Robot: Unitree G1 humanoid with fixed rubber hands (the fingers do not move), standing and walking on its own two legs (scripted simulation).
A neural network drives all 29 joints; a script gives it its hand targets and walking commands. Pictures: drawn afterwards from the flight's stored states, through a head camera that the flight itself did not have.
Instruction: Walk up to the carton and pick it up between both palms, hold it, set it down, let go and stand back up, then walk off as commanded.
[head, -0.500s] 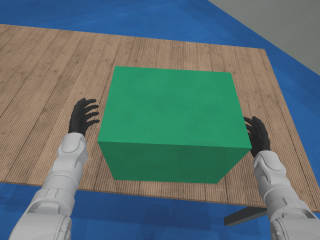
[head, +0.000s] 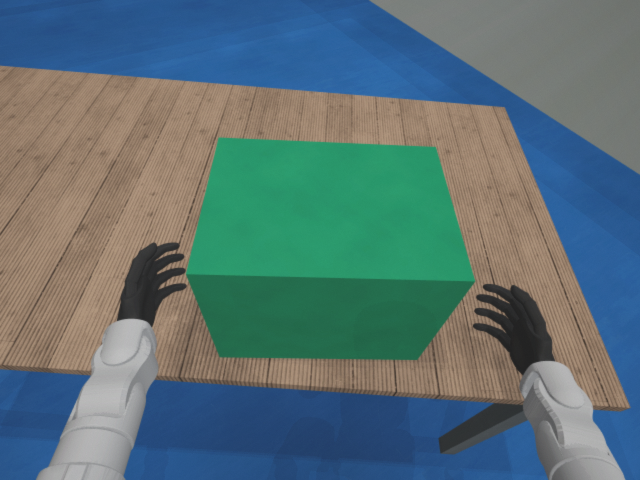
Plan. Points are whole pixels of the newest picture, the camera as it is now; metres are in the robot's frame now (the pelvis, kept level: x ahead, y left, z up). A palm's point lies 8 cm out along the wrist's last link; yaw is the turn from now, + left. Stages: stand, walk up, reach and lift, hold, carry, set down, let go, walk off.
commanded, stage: set down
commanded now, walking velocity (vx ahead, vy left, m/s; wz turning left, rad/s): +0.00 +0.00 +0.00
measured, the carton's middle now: (324, 255) +0.42 +0.04 +0.01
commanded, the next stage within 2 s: none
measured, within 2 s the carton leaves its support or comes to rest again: neither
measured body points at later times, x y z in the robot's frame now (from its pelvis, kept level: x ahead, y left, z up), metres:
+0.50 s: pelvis +0.01 -0.01 +0.01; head +0.03 +0.01 +0.45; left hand +0.26 +0.26 +0.02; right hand +0.29 -0.25 +0.01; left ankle +0.03 +0.12 -0.73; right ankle +0.03 -0.14 -0.73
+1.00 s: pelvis +0.01 -0.01 +0.01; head +0.02 +0.00 +0.46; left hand +0.22 +0.27 +0.00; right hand +0.24 -0.26 -0.01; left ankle +0.03 +0.12 -0.73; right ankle +0.03 -0.14 -0.73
